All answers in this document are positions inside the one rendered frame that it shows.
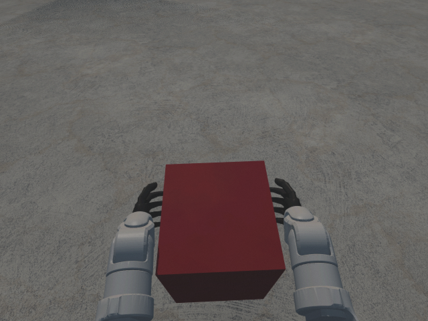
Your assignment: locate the left robot forearm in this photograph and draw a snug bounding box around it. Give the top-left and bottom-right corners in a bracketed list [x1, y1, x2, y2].
[95, 211, 154, 321]

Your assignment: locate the right robot hand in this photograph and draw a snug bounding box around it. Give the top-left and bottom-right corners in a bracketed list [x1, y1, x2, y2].
[270, 178, 301, 224]

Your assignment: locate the carton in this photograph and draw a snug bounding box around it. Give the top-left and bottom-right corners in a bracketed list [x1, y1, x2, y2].
[155, 160, 286, 303]

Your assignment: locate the left robot hand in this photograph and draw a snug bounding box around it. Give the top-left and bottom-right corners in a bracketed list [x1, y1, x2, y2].
[133, 182, 163, 228]

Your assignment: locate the right robot forearm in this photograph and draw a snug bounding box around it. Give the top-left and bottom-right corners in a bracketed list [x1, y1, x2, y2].
[284, 206, 358, 321]

